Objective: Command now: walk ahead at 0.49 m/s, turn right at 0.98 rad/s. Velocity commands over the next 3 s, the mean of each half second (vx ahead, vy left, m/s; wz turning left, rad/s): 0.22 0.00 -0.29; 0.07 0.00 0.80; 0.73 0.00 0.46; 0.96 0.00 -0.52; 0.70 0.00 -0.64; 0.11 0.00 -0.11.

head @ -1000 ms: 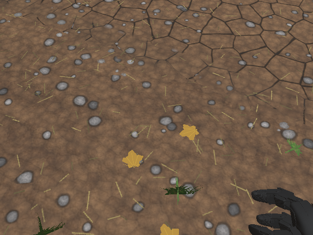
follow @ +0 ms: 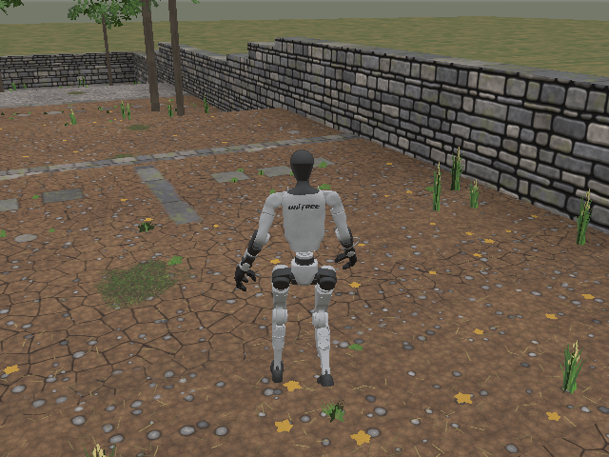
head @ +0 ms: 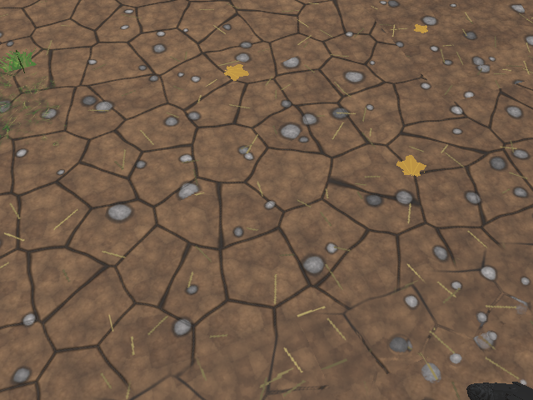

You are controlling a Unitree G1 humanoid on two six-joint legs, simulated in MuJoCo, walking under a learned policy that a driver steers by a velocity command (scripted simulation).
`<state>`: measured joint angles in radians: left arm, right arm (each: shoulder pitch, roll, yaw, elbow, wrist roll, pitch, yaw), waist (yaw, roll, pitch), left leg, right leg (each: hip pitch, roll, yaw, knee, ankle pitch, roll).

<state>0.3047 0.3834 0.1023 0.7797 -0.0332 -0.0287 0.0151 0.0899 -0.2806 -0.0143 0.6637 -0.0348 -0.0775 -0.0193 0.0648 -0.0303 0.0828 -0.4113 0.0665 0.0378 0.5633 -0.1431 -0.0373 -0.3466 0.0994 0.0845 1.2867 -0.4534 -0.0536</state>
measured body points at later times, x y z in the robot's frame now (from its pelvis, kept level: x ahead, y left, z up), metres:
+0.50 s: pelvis +0.21 +0.02 +0.01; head +0.26 +0.01 +0.46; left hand +0.44 +0.24 -0.08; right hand +0.30 -0.28 -0.11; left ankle +0.20 +0.17 -0.65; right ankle +0.28 -0.09 -0.72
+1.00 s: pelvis +0.26 +0.08 +0.02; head +0.28 +0.13 +0.47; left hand +0.35 +0.41 -0.08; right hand +0.48 -0.16 -0.05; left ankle +0.24 +0.16 -0.72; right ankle +0.36 -0.07 -0.67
